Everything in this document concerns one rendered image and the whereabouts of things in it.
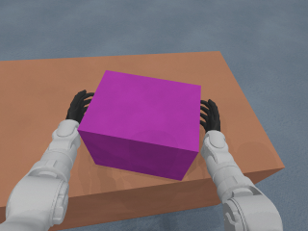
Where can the left robot forearm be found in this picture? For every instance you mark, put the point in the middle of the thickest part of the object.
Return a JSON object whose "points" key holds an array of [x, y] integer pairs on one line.
{"points": [[59, 157]]}

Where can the robot right upper arm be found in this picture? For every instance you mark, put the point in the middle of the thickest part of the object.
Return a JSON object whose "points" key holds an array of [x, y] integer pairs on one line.
{"points": [[250, 213]]}

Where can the robot left upper arm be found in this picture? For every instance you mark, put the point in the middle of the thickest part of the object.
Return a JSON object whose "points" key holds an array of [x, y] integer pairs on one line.
{"points": [[38, 203]]}

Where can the robot left hand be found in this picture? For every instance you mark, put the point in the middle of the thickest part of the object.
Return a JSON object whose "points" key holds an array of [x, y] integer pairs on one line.
{"points": [[77, 107]]}

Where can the robot right hand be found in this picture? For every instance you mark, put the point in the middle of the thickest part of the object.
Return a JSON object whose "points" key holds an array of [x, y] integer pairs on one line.
{"points": [[212, 118]]}

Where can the pedestal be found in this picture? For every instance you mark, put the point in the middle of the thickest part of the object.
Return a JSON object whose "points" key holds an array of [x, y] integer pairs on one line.
{"points": [[35, 96]]}

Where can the right robot forearm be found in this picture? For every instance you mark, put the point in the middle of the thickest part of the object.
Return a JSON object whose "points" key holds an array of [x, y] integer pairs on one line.
{"points": [[225, 173]]}

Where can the carton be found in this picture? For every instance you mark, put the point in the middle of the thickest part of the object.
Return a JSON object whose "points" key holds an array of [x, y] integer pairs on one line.
{"points": [[143, 124]]}

